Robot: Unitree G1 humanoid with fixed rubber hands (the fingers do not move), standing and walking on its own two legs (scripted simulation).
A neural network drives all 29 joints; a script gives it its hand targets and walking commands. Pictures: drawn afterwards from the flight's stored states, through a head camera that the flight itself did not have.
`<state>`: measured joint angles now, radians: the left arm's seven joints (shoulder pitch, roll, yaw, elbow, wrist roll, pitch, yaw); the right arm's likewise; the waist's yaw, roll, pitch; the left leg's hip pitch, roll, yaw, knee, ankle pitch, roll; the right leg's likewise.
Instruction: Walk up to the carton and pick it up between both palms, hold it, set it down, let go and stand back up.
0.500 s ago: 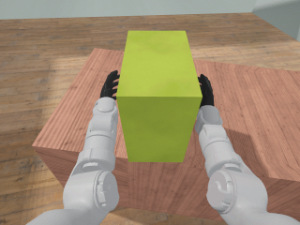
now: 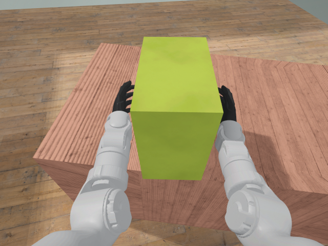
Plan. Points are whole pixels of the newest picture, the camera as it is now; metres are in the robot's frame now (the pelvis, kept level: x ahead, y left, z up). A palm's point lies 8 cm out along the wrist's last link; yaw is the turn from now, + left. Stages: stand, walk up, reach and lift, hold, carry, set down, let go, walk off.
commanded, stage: set down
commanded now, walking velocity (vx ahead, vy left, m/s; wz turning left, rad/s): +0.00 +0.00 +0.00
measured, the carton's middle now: (173, 110) +0.47 +0.00 +0.05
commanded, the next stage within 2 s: none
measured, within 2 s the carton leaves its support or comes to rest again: rests again in 1.10 s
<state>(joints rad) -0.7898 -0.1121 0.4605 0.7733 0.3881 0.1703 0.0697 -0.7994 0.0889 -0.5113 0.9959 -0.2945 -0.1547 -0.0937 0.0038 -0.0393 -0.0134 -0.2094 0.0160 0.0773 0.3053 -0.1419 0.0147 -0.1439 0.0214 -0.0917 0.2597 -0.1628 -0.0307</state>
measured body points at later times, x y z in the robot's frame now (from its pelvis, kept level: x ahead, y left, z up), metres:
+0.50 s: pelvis +0.00 +0.00 +0.00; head +0.04 +0.01 +0.45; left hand +0.43 +0.13 +0.07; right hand +0.42 -0.14 +0.08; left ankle +0.01 +0.11 -0.75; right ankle -0.02 -0.09 -0.75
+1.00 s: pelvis +0.00 +0.00 +0.00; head +0.06 +0.01 +0.44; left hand +0.43 +0.13 +0.06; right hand +0.42 -0.14 +0.07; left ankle +0.01 +0.11 -0.75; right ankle -0.02 -0.09 -0.75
